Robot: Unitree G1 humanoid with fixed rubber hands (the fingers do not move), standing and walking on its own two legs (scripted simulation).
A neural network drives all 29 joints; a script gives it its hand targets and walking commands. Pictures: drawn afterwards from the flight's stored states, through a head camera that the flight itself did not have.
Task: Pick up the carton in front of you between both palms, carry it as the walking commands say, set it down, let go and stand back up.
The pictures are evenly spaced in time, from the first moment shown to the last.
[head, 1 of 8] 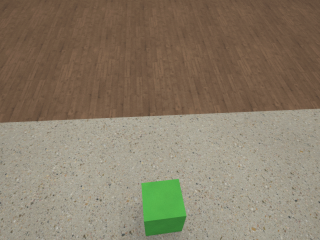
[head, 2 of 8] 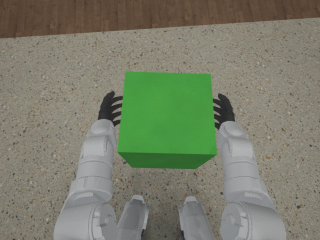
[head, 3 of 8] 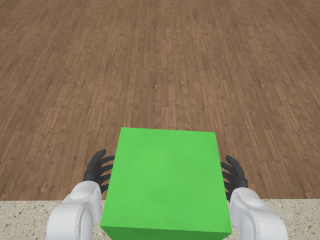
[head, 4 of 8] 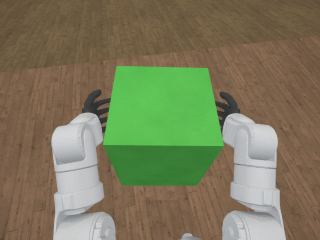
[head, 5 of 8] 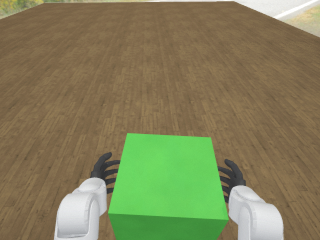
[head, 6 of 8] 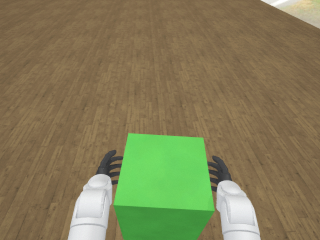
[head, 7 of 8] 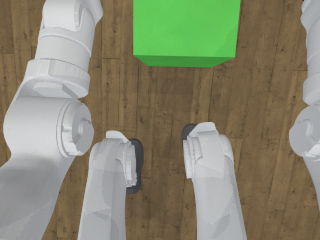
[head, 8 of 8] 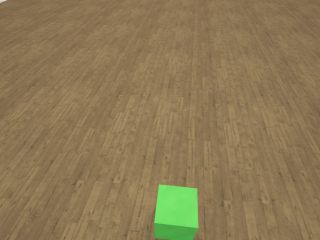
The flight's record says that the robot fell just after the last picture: no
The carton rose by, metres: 1.25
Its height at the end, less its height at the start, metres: +0.52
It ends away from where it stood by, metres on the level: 6.51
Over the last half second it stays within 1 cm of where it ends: yes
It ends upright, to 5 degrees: yes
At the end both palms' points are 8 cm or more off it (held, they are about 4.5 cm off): yes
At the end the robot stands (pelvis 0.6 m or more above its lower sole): yes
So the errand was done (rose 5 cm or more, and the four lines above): yes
